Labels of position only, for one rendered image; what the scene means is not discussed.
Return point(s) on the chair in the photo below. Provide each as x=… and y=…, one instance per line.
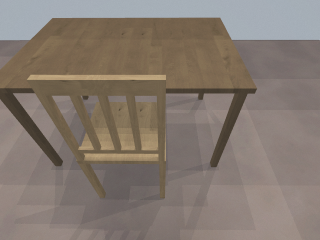
x=118, y=132

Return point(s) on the table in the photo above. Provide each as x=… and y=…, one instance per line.
x=196, y=54

